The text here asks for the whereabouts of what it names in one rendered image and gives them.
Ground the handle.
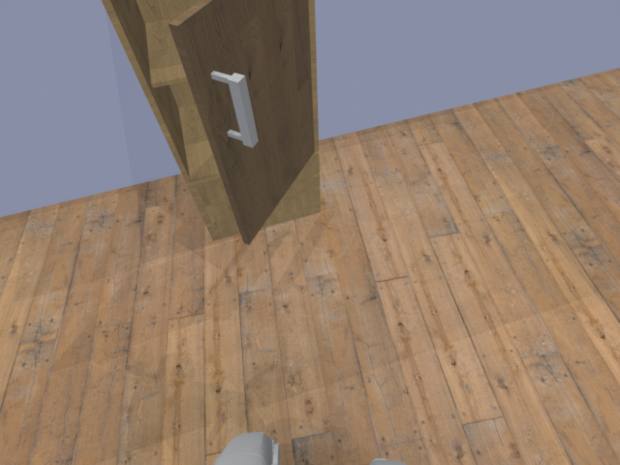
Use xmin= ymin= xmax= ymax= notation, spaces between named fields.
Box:
xmin=211 ymin=71 xmax=259 ymax=148

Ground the cupboard door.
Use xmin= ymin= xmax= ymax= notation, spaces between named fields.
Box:
xmin=169 ymin=0 xmax=315 ymax=245

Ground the robot left thigh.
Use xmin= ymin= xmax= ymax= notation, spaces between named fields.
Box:
xmin=214 ymin=432 xmax=280 ymax=465

